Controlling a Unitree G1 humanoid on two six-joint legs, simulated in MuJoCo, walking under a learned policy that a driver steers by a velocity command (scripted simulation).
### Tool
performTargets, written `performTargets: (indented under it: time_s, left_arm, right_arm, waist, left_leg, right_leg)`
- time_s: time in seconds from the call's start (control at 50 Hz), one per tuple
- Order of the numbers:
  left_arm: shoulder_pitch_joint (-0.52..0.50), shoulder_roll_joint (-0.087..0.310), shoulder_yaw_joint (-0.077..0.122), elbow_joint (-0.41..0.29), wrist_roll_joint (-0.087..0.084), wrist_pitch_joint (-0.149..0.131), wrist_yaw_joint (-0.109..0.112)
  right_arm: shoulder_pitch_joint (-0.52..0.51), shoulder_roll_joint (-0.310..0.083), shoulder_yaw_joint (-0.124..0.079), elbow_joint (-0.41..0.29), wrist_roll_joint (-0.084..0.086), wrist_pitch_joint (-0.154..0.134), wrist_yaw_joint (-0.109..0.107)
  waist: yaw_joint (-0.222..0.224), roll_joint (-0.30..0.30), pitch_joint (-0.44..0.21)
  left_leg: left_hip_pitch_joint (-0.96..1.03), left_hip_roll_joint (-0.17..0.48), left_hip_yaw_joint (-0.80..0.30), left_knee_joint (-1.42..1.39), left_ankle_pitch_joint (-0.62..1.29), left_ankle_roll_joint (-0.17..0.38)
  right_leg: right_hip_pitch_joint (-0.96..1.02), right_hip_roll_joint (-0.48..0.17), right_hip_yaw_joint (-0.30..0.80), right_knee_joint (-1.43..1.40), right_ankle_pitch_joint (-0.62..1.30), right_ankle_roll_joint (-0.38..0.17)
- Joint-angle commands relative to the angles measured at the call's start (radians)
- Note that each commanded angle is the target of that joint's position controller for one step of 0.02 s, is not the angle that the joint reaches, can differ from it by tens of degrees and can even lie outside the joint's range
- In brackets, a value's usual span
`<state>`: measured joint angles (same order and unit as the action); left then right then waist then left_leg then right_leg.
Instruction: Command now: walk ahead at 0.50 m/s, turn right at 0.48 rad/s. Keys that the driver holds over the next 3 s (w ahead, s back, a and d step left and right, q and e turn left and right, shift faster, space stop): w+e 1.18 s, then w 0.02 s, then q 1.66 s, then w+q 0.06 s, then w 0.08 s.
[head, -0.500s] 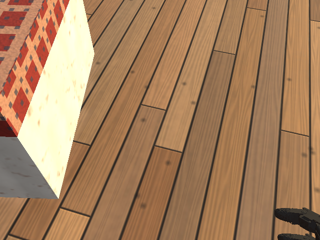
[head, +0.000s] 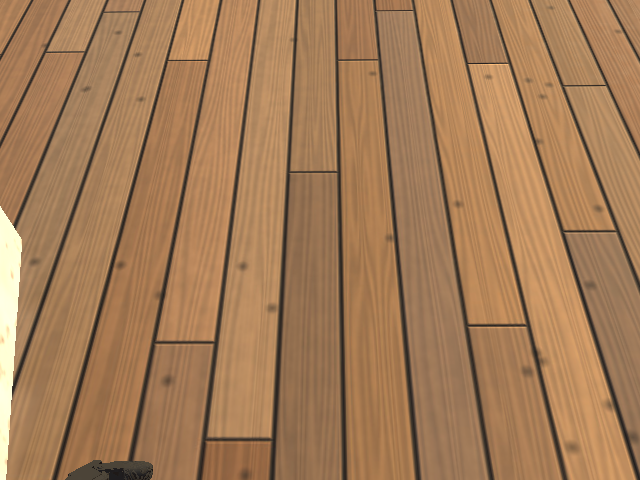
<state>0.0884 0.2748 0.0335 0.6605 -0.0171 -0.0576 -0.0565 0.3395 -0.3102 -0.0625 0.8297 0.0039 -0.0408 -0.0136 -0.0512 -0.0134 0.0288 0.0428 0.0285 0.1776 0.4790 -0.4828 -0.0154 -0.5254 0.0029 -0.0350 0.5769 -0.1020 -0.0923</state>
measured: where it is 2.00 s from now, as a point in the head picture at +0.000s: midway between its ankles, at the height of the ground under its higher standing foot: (472, 315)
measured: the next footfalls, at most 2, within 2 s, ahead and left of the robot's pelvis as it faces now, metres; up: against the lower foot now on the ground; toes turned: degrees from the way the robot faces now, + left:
left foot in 0.48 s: +0.47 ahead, +0.08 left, +0.00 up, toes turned -20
right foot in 1.00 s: +0.60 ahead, -0.28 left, +0.00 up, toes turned -37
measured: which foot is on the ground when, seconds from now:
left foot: up 0.00-0.46, down 0.48-1.00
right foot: down 0.00-0.48, up 0.50-0.98, down 1.00-1.00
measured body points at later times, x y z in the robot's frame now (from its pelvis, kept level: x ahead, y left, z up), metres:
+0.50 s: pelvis +0.29 +0.00 +0.01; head +0.32 +0.00 +0.45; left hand +0.41 +0.28 -0.11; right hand +0.45 -0.29 -0.06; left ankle +0.43 +0.09 -0.72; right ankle +0.13 -0.08 -0.70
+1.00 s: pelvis +0.52 -0.11 +0.00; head +0.55 -0.15 +0.45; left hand +0.85 -0.06 -0.06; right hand +0.36 -0.37 -0.13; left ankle +0.43 +0.09 -0.71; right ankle +0.57 -0.25 -0.72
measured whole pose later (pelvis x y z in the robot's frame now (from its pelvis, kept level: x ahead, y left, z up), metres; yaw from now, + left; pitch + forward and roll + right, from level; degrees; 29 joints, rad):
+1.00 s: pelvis +0.52 -0.11 +0.00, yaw -35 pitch +1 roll +2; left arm 0.06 0.28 0.05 0.58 -0.02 -0.01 -0.05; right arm 0.35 -0.32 -0.08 0.85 0.03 -0.05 -0.01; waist -0.07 -0.02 0.06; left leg 0.07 0.07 0.25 0.46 -0.48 -0.04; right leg -0.50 -0.01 -0.05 0.59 -0.12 -0.11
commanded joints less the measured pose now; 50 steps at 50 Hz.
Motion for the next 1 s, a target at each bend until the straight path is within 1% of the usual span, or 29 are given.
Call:
performTargets:
  time_s: [0.02,0.04,0.06,0.08,0.1,0.12,0.18,0.24,0.3,0.34,0.4,0.44,0.46,0.48,0.5,0.52,0.54,0.56,0.58,0.6,0.64,0.68,0.76,0.82,0.9,0.94,0.96,0.98,1.0]
  left_arm:
    - [0.330,0.334,0.106,-0.006,-0.010,-0.001,0.019]
    - [0.354,0.231,0.082,-0.019,-0.009,-0.004,0.019]
    - [0.311,0.198,0.072,-0.018,-0.001,-0.008,0.023]
    - [0.252,0.187,0.069,-0.029,0.000,-0.009,0.025]
    - [0.197,0.165,0.062,-0.043,0.004,-0.007,0.028]
    - [0.169,0.151,0.056,-0.059,0.016,-0.007,0.032]
    - [0.156,0.158,0.060,-0.055,0.010,-0.011,0.045]
    - [0.190,0.185,0.068,-0.034,0.002,-0.007,0.063]
    - [0.235,0.192,0.072,-0.012,-0.004,0.004,0.072]
    - [0.269,0.196,0.074,0.005,-0.009,0.009,0.074]
    - [0.277,0.185,0.073,0.014,-0.011,0.018,0.078]
    - [0.252,0.175,0.073,0.010,-0.006,0.025,0.078]
    - [0.246,0.141,0.062,0.002,-0.002,0.024,0.074]
    - [0.256,0.081,0.039,-0.016,0.014,0.022,0.070]
    - [0.400,0.027,0.021,-0.045,-0.015,0.011,0.069]
    - [0.392,0.134,0.038,-0.017,-0.026,0.010,0.073]
    - [0.279,0.189,0.055,-0.026,-0.020,0.015,0.073]
    - [0.222,0.182,0.057,-0.038,-0.009,0.020,0.074]
    - [0.186,0.169,0.059,-0.051,0.000,0.020,0.071]
    - [0.189,0.151,0.060,-0.055,-0.005,0.023,0.065]
    - [0.197,0.108,0.054,-0.059,-0.013,0.034,0.058]
    - [0.166,0.086,0.048,-0.075,-0.010,0.040,0.058]
    - [0.098,0.073,0.041,-0.089,-0.008,0.031,0.045]
    - [-0.006,0.053,0.031,-0.110,-0.007,0.022,0.026]
    - [-0.090,0.060,0.032,-0.149,-0.009,0.026,-0.001]
    - [-0.056,0.094,0.049,-0.152,-0.003,0.033,-0.006]
    - [0.014,0.120,0.064,-0.140,-0.002,0.039,-0.003]
    - [0.164,0.162,0.092,-0.107,-0.002,0.042,0.006]
    - [0.347,0.235,0.126,-0.058,-0.005,0.052,0.026]
  right_arm:
    - [0.099,-0.008,0.021,-0.136,-0.035,-0.042,0.004]
    - [-0.015,-0.114,0.001,-0.134,0.002,-0.075,0.021]
    - [-0.103,-0.140,-0.005,-0.166,0.031,-0.093,0.028]
    - [-0.131,-0.124,0.000,-0.172,0.019,-0.102,0.022]
    - [-0.140,-0.127,-0.006,-0.171,-0.005,-0.101,0.016]
    - [-0.123,-0.127,-0.010,-0.174,-0.012,-0.091,0.016]
    - [-0.103,-0.094,-0.005,-0.173,-0.021,-0.061,0.012]
    - [-0.213,-0.061,0.008,-0.203,-0.024,-0.055,0.009]
    - [-0.325,-0.042,0.016,-0.224,-0.013,-0.066,0.020]
    - [-0.369,-0.057,0.012,-0.238,-0.002,-0.073,0.029]
    - [-0.363,-0.096,-0.006,-0.240,0.003,-0.084,0.038]
    - [-0.277,-0.116,-0.022,-0.220,0.004,-0.093,0.035]
    - [-0.180,-0.142,-0.037,-0.201,-0.005,-0.097,0.028]
    - [-0.034,-0.194,-0.051,-0.192,-0.020,-0.098,0.019]
    - [0.038,-0.267,-0.070,-0.156,-0.027,-0.083,0.023]
    - [0.019,-0.174,-0.053,-0.169,-0.002,-0.078,0.028]
    - [-0.021,-0.112,-0.036,-0.178,0.000,-0.072,0.023]
    - [-0.068,-0.097,-0.028,-0.181,-0.010,-0.066,0.022]
    - [-0.095,-0.077,-0.022,-0.172,-0.014,-0.063,0.020]
    - [-0.107,-0.065,-0.016,-0.166,-0.019,-0.064,0.018]
    - [-0.108,-0.061,-0.018,-0.149,-0.012,-0.072,0.018]
    - [-0.102,-0.089,-0.028,-0.128,-0.008,-0.077,0.018]
    - [-0.101,-0.121,-0.037,-0.101,-0.010,-0.069,0.015]
    - [-0.075,-0.140,-0.041,-0.077,-0.006,-0.061,0.010]
    - [-0.028,-0.172,-0.049,-0.042,0.013,-0.043,0.009]
    - [-0.030,-0.200,-0.059,-0.040,0.026,-0.031,0.005]
    - [-0.037,-0.214,-0.063,-0.039,0.035,-0.025,0.000]
    - [-0.062,-0.218,-0.061,-0.044,0.038,-0.019,-0.005]
    - [-0.052,-0.181,-0.045,-0.059,0.017,-0.022,-0.011]
  waist:
    - [0.081,-0.271,-0.383]
    - [0.165,-0.142,-0.390]
    - [0.166,-0.099,-0.243]
    - [0.127,0.001,-0.165]
    - [0.092,0.020,-0.110]
    - [0.059,-0.011,-0.100]
    - [0.030,-0.027,-0.071]
    - [0.063,-0.035,-0.034]
    - [0.111,-0.058,-0.030]
    - [0.127,-0.067,-0.027]
    - [0.108,-0.090,-0.029]
    - [0.056,-0.114,-0.047]
    - [0.007,-0.100,-0.113]
    - [-0.049,0.008,-0.257]
    - [0.017,0.345,-0.361]
    - [-0.005,0.253,-0.298]
    - [-0.034,0.151,-0.171]
    - [-0.020,0.086,-0.101]
    - [-0.005,0.082,-0.045]
    - [0.016,0.111,-0.029]
    - [0.029,0.133,-0.020]
    - [0.031,0.117,-0.001]
    - [0.016,0.084,0.004]
    - [-0.025,0.073,0.033]
    - [-0.035,0.071,0.057]
    - [0.005,0.096,0.013]
    - [0.053,0.110,-0.029]
    - [0.149,0.096,-0.100]
    - [0.227,0.023,-0.200]
  left_leg:
    - [-0.700,-0.092,-0.144,0.826,-0.092,-0.005]
    - [-0.811,-0.046,-0.294,0.893,-0.082,0.014]
    - [-0.866,-0.006,-0.277,0.865,0.014,0.032]
    - [-0.835,0.035,-0.268,0.789,0.092,0.034]
    - [-0.778,0.060,-0.263,0.709,0.135,0.022]
    - [-0.713,0.076,-0.271,0.679,0.163,0.012]
    - [-0.668,0.072,-0.243,0.574,0.204,-0.037]
    - [-0.656,0.045,-0.228,0.358,0.389,-0.066]
    - [-0.570,-0.007,-0.220,0.146,0.556,-0.066]
    - [-0.543,-0.025,-0.236,0.082,0.575,-0.057]
    - [-0.516,-0.028,-0.271,0.014,0.492,-0.023]
    - [-0.401,-0.031,-0.251,-0.026,0.431,0.016]
    - [-0.236,-0.001,-0.260,-0.045,0.431,0.051]
    - [0.023,0.166,-0.419,-0.025,0.371,0.113]
    - [0.315,0.382,-0.889,-0.116,0.158,0.280]
    - [0.277,0.395,-0.978,-0.168,-0.066,0.270]
    - [0.159,0.348,-0.810,-0.182,-0.046,0.223]
    - [0.042,0.304,-0.675,-0.195,0.087,0.196]
    - [-0.044,0.265,-0.581,-0.217,0.200,0.190]
    - [-0.102,0.235,-0.501,-0.241,0.270,0.178]
    - [-0.144,0.216,-0.405,-0.282,0.341,0.186]
    - [-0.150,0.228,-0.342,-0.312,0.410,0.205]
    - [-0.107,0.218,-0.203,-0.324,0.538,0.197]
    - [-0.097,0.201,-0.105,-0.323,0.563,0.174]
    - [0.000,0.241,-0.052,-0.279,0.673,0.152]
    - [0.048,0.246,-0.014,-0.165,0.979,0.132]
    - [0.050,0.244,0.003,-0.058,1.131,0.120]
    - [-0.016,0.219,0.030,0.137,1.182,0.095]
    - [-0.236,0.182,0.030,0.426,0.947,0.055]
  right_leg:
    - [0.913,-0.328,0.788,-0.162,-0.155,-0.313]
    - [0.929,-0.322,0.813,-0.248,-0.242,-0.280]
    - [0.816,-0.291,0.664,-0.264,-0.168,-0.240]
    - [0.674,-0.251,0.560,-0.268,-0.061,-0.215]
    - [0.549,-0.219,0.483,-0.285,0.054,-0.203]
    - [0.470,-0.196,0.448,-0.308,0.126,-0.204]
    - [0.343,-0.161,0.366,-0.348,0.233,-0.216]
    - [0.281,-0.107,0.295,-0.352,0.213,-0.177]
    - [0.261,-0.077,0.287,-0.329,0.112,-0.132]
    - [0.292,-0.098,0.337,-0.302,0.063,-0.123]
    - [0.385,-0.136,0.432,-0.220,0.027,-0.102]
    - [0.393,-0.128,0.459,-0.144,0.068,-0.078]
    - [0.360,-0.078,0.425,-0.026,0.102,-0.047]
    - [0.242,-0.013,0.343,0.247,-0.044,-0.010]
    - [-0.118,0.120,0.215,0.564,-0.492,0.055]
    - [-0.242,0.033,0.236,0.695,-0.470,0.070]
    - [-0.267,-0.002,0.218,0.725,-0.373,0.078]
    - [-0.237,-0.034,0.185,0.708,-0.301,0.085]
    - [-0.221,-0.060,0.182,0.665,-0.255,0.089]
    - [-0.178,-0.085,0.177,0.636,-0.225,0.088]
    - [-0.154,-0.101,0.148,0.598,-0.205,0.092]
    - [-0.191,-0.114,0.141,0.541,-0.163,0.103]
    - [-0.208,-0.121,0.120,0.354,0.016,0.110]
    - [-0.151,-0.106,0.061,0.187,0.133,0.096]
    - [-0.115,-0.075,0.004,0.073,0.062,0.051]
    - [-0.020,-0.017,-0.047,0.054,-0.045,0.012]
    - [0.080,0.018,-0.067,0.041,-0.076,-0.013]
    - [0.283,0.057,-0.072,-0.021,-0.026,-0.053]
    - [0.595,0.001,0.057,-0.033,-0.001,-0.103]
